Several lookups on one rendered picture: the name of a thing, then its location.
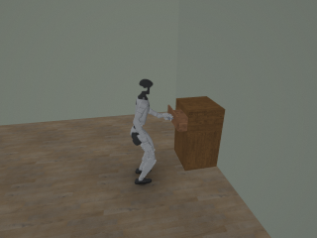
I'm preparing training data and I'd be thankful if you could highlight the left robot forearm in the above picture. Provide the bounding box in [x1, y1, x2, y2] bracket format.
[149, 108, 162, 119]

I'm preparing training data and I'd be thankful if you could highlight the robot right shin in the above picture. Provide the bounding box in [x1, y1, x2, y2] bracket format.
[139, 158, 157, 180]

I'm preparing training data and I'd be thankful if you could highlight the robot left shin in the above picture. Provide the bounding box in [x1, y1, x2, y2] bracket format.
[140, 149, 156, 171]

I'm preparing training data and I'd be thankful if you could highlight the robot shin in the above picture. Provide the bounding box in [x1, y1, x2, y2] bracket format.
[139, 158, 157, 180]
[140, 149, 156, 171]

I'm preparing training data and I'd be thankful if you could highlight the right robot forearm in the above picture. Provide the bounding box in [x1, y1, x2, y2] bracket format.
[134, 121, 149, 145]

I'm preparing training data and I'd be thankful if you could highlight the right robot upper arm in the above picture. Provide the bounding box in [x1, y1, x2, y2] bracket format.
[133, 100, 148, 126]

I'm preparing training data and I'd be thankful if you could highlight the drawer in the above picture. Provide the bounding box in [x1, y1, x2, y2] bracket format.
[167, 104, 188, 132]

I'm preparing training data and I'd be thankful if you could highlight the robot left hand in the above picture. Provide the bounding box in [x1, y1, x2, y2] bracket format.
[162, 113, 173, 121]

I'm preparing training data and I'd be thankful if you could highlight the robot right hand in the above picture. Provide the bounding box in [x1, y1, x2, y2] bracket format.
[144, 143, 155, 159]

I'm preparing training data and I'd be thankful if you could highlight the cabinet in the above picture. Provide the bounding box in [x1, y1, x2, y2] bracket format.
[174, 96, 226, 171]

